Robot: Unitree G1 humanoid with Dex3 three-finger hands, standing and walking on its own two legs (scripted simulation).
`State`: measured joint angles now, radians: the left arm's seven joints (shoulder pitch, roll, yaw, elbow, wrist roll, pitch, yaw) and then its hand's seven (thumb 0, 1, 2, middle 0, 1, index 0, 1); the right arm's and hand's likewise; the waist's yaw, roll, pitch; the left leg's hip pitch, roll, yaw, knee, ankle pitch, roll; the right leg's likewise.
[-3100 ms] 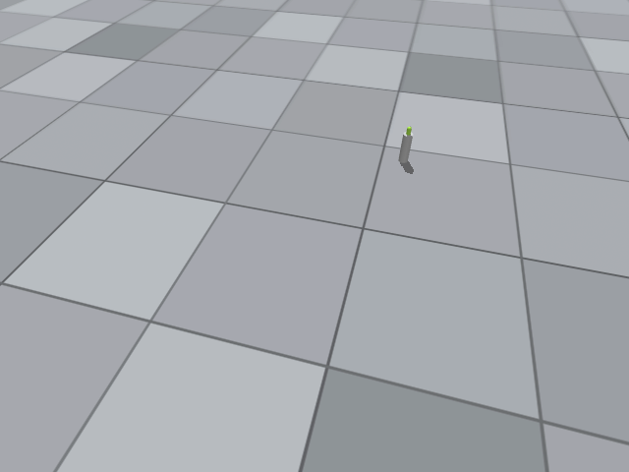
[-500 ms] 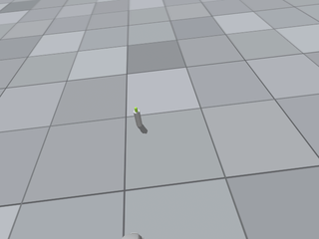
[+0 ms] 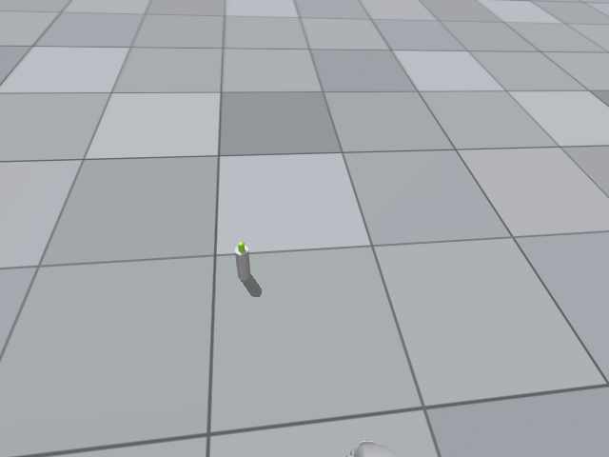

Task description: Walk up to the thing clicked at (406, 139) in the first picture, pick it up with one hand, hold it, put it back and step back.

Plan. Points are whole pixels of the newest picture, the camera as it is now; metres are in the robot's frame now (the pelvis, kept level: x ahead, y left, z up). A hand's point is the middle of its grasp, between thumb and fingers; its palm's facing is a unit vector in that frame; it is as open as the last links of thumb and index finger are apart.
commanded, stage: walk up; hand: left
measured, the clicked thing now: (242, 259) +0.93 +0.20 -0.67
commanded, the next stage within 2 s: none
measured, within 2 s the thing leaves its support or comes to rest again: neither
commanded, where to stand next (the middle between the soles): +0.58 +0.00 m, yaw +1 degrees
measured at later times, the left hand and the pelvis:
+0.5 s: hand (153, 405) +0.24 +0.23 -0.12, palm faces +0.00 -0.92 -0.40, open 7.3 cm; pelvis +0.18 -0.04 +0.00, yaw +1 degrees
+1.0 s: hand (134, 334) +0.37 +0.30 -0.16, palm faces -0.01 -0.95 -0.31, open 7.3 cm; pelvis +0.34 +0.03 +0.00, yaw +2 degrees
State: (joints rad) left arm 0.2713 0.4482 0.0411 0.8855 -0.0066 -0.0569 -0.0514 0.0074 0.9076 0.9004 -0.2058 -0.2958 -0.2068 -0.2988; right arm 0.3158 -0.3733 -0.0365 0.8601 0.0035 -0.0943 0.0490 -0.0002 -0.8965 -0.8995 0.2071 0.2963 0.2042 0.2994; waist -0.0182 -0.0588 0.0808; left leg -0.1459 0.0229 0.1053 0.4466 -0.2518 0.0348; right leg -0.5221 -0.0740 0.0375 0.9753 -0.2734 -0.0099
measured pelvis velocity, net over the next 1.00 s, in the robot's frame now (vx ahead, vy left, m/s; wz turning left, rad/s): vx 0.34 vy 0.03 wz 0.04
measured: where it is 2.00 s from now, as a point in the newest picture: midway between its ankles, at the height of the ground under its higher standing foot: (290, 374)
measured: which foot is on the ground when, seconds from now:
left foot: down 0.00-0.24, up 0.26-0.70, down 0.72-1.00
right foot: up 0.00-0.20, down 0.22-0.76, up 0.78-1.00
